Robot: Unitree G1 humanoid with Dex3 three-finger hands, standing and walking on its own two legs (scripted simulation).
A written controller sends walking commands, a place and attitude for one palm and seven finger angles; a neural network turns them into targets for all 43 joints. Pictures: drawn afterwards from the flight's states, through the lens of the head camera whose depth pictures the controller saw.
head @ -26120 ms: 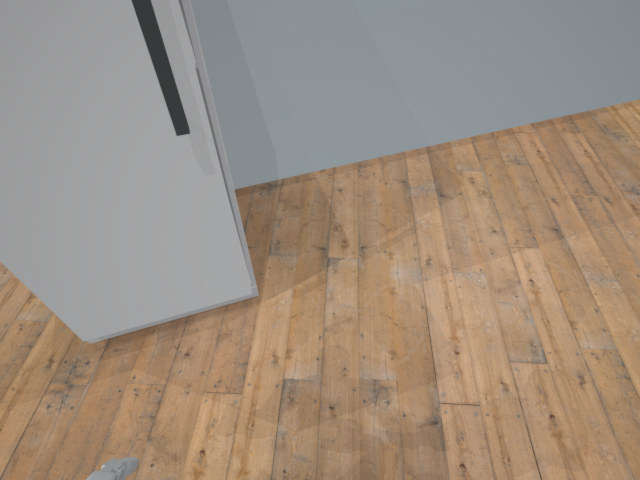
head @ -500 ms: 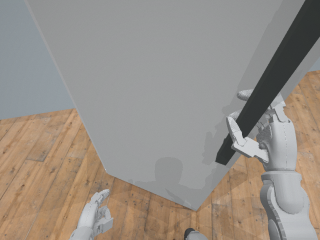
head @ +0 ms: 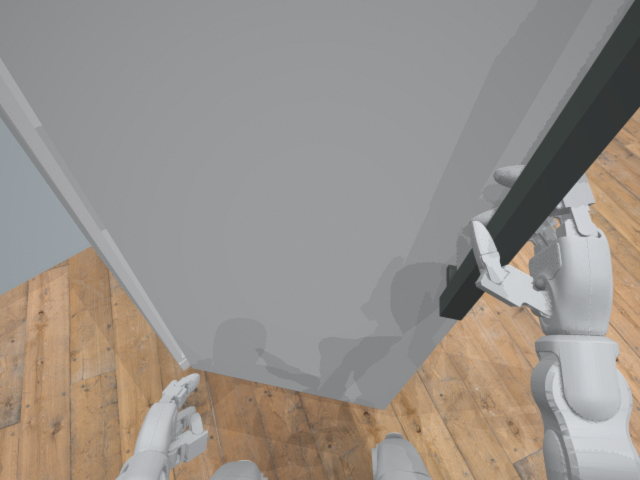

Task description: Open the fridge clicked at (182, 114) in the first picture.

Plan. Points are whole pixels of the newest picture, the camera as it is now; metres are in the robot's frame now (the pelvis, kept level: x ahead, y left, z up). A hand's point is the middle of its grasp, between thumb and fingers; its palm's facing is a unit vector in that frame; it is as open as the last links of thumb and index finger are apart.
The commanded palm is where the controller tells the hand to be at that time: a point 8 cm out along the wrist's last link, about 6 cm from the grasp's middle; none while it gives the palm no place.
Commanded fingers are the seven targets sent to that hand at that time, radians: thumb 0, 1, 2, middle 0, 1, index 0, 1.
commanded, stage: walk backward, drawing the door open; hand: right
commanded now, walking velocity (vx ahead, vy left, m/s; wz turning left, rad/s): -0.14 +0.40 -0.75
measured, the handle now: (546, 151) +0.33 -0.14 +0.28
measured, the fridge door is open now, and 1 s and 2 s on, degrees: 55 75 74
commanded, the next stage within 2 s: stop walking and hold the door back in 0.40 s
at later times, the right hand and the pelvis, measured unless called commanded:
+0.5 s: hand (420, 438) +0.14 -0.04 +0.19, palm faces +0.52 +0.82 -0.25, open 7.4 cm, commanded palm +0.10 -0.08 +0.18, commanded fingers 0.00 -0.90 -0.90 0.45 1.40 0.45 1.40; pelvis -0.05 +0.22 +0.01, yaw -22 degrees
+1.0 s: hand (408, 441) +0.14 -0.03 +0.20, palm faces +0.65 +0.73 -0.19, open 6.5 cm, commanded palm +0.10 -0.08 +0.18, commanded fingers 0.00 -0.90 -0.90 0.45 1.40 0.45 1.40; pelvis -0.13 +0.32 +0.02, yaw -32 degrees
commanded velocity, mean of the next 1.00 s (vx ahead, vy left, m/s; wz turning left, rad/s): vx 0.05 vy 0.06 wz -0.36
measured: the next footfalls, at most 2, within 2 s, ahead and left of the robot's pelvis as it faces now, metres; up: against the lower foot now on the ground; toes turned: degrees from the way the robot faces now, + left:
right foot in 0.20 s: +0.00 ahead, -0.03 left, +0.00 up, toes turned -19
left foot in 0.50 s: +0.06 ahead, +0.35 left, +0.00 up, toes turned -20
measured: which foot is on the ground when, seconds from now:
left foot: down 0.00-0.20, up 0.22-0.48, down 0.50-0.92, up 0.94-1.00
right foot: up 0.00-0.18, down 0.20-0.48, up 0.50-0.88, down 0.90-1.00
